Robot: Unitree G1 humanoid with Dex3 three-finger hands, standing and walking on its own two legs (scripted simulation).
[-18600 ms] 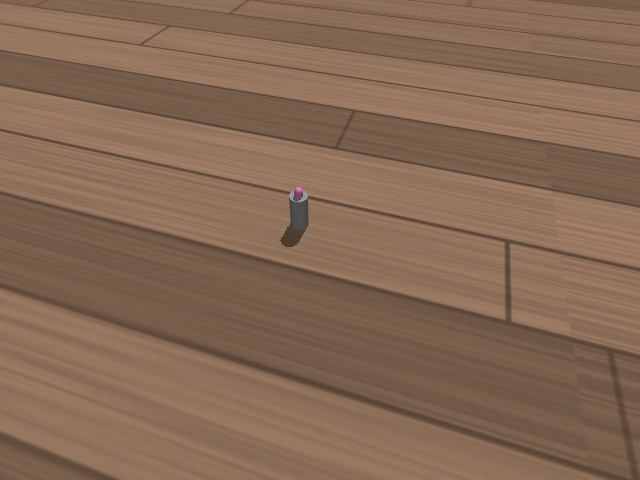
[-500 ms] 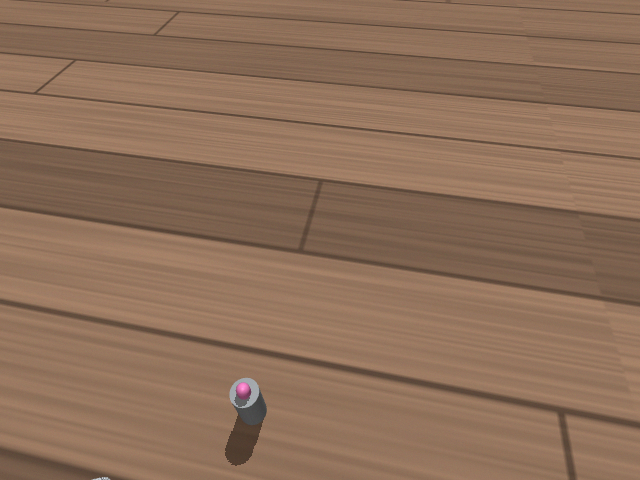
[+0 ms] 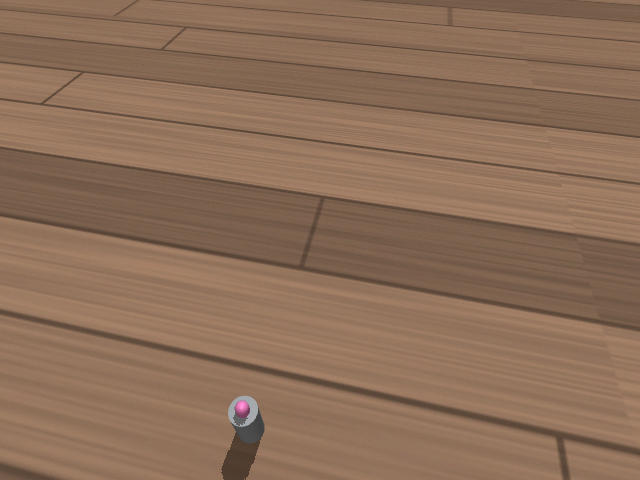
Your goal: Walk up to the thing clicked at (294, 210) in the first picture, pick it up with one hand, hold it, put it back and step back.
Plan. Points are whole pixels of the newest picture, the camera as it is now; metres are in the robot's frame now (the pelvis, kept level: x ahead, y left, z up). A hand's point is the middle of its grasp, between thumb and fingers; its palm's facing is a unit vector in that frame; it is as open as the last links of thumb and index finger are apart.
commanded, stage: walk up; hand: left
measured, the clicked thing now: (246, 418) +0.40 +0.21 -0.67
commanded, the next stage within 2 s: stand in 0.64 s
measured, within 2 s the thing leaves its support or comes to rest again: neither
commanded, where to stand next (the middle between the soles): +0.05 +0.01 m, yaw +0 degrees
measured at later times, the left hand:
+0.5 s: hand out of the picture +0.10 +0.25 -0.15, palm faces +0.01 -0.93 -0.36, open 7.4 cm
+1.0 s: hand out of the picture +0.07 +0.24 -0.15, palm faces -0.01 -0.94 -0.34, open 7.4 cm
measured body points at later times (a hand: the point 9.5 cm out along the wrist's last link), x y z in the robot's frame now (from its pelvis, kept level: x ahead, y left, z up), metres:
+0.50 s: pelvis +0.01 -0.01 +0.00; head +0.02 -0.01 +0.45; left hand +0.10 +0.30 -0.12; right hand +0.09 -0.31 -0.13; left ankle +0.00 +0.14 -0.74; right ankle +0.01 -0.15 -0.74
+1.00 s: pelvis +0.00 -0.01 +0.00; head +0.01 -0.01 +0.45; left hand +0.07 +0.29 -0.13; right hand +0.08 -0.31 -0.13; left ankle +0.00 +0.14 -0.74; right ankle +0.01 -0.15 -0.74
